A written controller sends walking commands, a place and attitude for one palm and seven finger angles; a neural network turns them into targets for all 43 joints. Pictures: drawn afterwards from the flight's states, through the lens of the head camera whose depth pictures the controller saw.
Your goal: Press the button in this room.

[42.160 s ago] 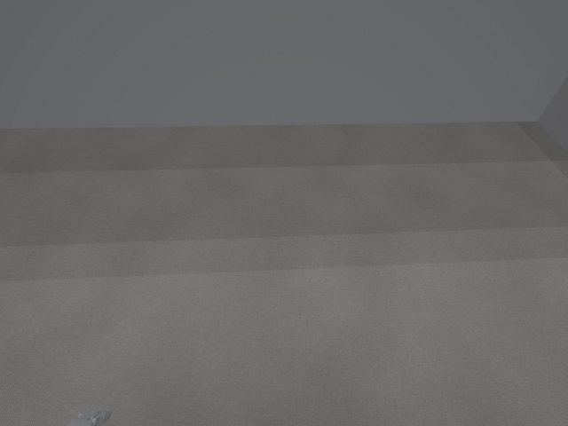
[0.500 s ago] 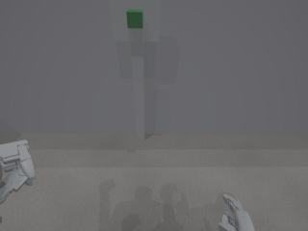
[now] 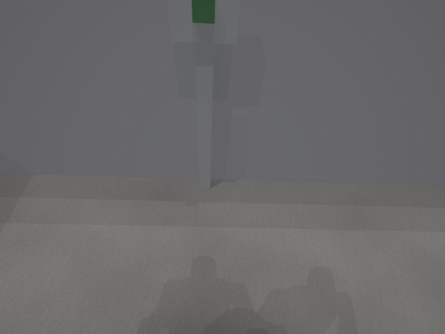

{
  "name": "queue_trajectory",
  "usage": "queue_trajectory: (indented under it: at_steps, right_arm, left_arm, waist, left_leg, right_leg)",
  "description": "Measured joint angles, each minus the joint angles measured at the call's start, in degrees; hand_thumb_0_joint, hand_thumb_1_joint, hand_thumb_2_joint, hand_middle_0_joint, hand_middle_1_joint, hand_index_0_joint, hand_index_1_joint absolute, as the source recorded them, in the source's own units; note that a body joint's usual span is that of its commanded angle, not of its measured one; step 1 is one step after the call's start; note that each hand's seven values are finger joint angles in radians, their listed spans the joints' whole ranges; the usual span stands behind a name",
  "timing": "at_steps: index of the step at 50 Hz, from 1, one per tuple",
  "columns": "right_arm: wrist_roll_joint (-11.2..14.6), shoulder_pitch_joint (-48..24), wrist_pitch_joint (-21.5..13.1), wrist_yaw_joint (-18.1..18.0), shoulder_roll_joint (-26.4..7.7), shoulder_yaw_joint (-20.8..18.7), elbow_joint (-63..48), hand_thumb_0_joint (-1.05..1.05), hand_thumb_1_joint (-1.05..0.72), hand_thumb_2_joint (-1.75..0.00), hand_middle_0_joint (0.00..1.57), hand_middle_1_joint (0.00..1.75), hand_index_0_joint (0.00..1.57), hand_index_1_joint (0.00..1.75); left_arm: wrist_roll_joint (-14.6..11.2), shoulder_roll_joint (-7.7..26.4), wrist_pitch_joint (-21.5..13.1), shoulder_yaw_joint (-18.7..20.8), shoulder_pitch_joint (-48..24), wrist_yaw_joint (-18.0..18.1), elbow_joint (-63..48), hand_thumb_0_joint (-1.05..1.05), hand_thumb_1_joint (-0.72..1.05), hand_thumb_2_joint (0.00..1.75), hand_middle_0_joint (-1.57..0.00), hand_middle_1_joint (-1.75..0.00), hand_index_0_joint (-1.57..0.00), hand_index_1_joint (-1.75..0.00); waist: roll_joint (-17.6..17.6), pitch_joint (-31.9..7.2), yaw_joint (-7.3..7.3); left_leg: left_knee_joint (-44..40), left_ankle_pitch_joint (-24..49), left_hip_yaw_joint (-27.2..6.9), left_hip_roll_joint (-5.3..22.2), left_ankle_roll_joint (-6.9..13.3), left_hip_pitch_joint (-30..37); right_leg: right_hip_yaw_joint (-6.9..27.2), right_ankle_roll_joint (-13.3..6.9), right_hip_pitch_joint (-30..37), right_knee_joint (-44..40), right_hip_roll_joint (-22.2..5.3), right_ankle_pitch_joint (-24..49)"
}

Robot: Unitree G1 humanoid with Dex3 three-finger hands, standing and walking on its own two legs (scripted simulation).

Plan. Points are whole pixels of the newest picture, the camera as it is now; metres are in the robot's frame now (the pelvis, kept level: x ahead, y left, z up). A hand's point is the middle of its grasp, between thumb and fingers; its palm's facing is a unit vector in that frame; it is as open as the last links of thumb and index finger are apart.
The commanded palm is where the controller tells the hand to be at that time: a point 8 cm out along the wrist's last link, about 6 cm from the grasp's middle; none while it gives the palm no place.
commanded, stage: let the arm hang, fingers relaxed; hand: left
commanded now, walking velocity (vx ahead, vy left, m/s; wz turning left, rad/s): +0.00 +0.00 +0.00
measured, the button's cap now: (203, 8) +0.87 +0.11 +0.17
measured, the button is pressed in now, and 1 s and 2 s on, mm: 0 0 0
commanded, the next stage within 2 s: stand and wait in 0.68 s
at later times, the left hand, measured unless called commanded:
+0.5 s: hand out of the picture +0.12 +0.23 -0.14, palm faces -0.03 -0.95 -0.32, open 7.3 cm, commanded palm none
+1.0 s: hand out of the picture +0.12 +0.22 -0.14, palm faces -0.03 -0.94 -0.34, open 7.4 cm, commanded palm none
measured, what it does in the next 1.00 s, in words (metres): shifts its weight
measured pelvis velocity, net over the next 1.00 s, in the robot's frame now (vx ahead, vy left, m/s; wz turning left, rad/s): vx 0.05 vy -0.02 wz -0.02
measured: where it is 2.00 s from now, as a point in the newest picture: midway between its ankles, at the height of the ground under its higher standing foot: outside the picture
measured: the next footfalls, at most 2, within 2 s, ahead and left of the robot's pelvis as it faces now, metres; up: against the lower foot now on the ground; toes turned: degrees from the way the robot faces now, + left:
none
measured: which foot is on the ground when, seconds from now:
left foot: down 0.00-1.00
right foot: down 0.00-1.00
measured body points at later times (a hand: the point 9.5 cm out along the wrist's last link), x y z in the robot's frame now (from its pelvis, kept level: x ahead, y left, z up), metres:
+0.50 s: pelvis +0.02 -0.01 +0.01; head +0.03 -0.01 +0.46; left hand +0.12 +0.28 -0.12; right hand +0.08 -0.28 -0.14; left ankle +0.06 +0.10 -0.74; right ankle +0.03 -0.11 -0.74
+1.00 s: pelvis +0.05 -0.02 +0.01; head +0.07 -0.03 +0.46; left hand +0.12 +0.27 -0.12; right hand +0.11 -0.31 -0.13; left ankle +0.06 +0.10 -0.74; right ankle +0.03 -0.11 -0.74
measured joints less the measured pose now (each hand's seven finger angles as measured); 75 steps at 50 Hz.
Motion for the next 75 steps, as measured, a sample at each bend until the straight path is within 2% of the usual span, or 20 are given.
queue_trajectory:
  at_steps: [6,13,21,30,42,58,75]
  right_arm:
    - [0.2,0.4,-0.2,-0.4,0.7,-0.7,3.3,0.01,-0.90,-0.90,0.20,0.30,0.20,0.30]
    - [0.3,-1.8,-0.8,-0.3,0.8,-0.8,4.4,0.01,-0.90,-0.90,0.20,0.30,0.20,0.30]
    - [0.3,-5.8,-1.6,-0.1,0.2,-0.4,4.7,0.00,-0.90,-0.90,0.20,0.30,0.20,0.30]
    - [0.3,-8.9,-2.3,-0.1,-1.4,-0.1,4.7,0.00,-0.90,-0.90,0.20,0.30,0.20,0.30]
    - [0.5,-9.3,-2.2,-0.3,-2.9,0.1,5.4,0.00,-0.90,-0.90,0.20,0.30,0.20,0.30]
    - [0.6,-9.1,-1.7,-0.6,-2.6,0.3,5.9,0.00,-0.90,-0.90,0.20,0.30,0.20,0.30]
    - [0.6,-8.7,-1.8,-0.8,-2.4,0.2,5.6,0.00,-0.90,-0.90,0.20,0.30,0.20,0.30]
  left_arm:
    - [-0.1,2.5,-0.4,0.6,0.2,-0.1,5.4,0.01,0.91,0.90,-0.61,-0.76,-0.60,-0.76]
    - [-0.2,4.1,-0.9,1.0,-3.0,0.2,6.8,0.01,0.91,0.90,-0.37,-0.49,-0.36,-0.49]
    - [-0.2,3.8,-1.9,0.5,-8.3,0.1,5.5,0.01,0.91,0.90,-0.24,-0.34,-0.23,-0.34]
    - [-0.2,2.6,-2.6,-0.2,-11.8,-0.2,4.4,0.00,0.91,0.90,-0.21,-0.30,-0.20,-0.30]
    - [-0.3,3.5,-2.4,-0.1,-10.7,-0.3,5.5,0.00,0.91,0.90,-0.20,-0.30,-0.20,-0.30]
    - [-0.5,4.1,-2.4,0.0,-8.7,0.1,6.9,0.01,0.91,0.90,-0.20,-0.30,-0.20,-0.30]
    - [-0.5,3.3,-2.8,0.0,-9.7,0.2,5.9,0.01,0.91,0.90,-0.20,-0.30,-0.20,-0.30]
  waist:
    - [1.4,0.0,0.07]
    - [2.8,-1.0,-0.14]
    - [2.9,-2.0,-0.60]
    - [2.3,-2.1,-1.09]
    - [2.2,-1.5,-0.94]
    - [2.6,-1.3,-0.40]
    - [2.5,-2.1,-0.80]
  left_leg:
    - [-1.7,0.6,0.1,0.2,-0.2,1.5]
    - [-3.3,0.8,0.4,0.1,-0.3,3.3]
    - [-5.5,1.1,0.8,-0.2,-0.4,5.4]
    - [-8.0,1.5,0.9,-0.2,-0.8,7.2]
    - [-9.7,1.2,0.7,0.3,-1.6,8.9]
    - [-10.3,0.3,0.7,1.2,-2.6,10.5]
    - [-10.7,0.0,1.1,2.0,-3.3,11.6]
  right_leg:
    - [0.1,-0.2,1.6,-2.1,0.4,0.8]
    - [0.5,0.0,2.9,-3.1,0.3,0.9]
    - [0.9,0.2,4.5,-4.5,0.2,0.9]
    - [1.0,0.1,6.1,-6.5,0.3,1.1]
    - [0.8,-0.4,7.9,-8.5,0.9,0.8]
    - [0.9,-1.3,9.7,-9.7,2.0,0.2]
    - [1.3,-2.0,10.6,-10.2,2.7,0.0]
